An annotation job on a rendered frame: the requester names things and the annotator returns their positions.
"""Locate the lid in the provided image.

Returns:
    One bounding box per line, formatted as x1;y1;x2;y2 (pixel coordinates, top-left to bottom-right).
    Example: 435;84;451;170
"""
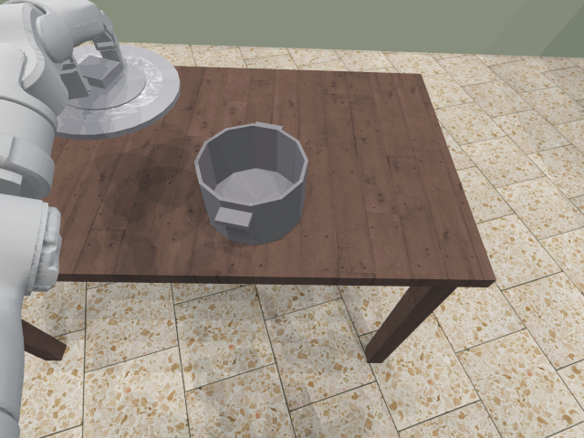
56;45;181;140

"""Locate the left robot forearm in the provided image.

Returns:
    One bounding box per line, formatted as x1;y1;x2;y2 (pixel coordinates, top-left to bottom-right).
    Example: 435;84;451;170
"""
0;0;74;200

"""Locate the knob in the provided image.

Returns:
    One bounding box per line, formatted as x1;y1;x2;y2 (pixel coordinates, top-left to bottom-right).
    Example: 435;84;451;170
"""
78;55;123;89

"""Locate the left robot hand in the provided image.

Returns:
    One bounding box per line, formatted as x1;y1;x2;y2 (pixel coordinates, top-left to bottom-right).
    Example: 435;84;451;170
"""
36;0;123;99

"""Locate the left robot upper arm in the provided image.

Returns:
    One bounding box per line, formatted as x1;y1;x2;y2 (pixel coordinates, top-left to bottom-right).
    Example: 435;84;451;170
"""
0;193;62;438

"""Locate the table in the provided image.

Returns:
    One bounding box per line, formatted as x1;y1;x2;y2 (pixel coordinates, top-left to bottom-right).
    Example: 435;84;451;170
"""
21;66;496;363

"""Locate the pot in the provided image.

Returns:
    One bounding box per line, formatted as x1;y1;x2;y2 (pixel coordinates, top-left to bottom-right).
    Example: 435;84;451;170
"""
194;122;308;245

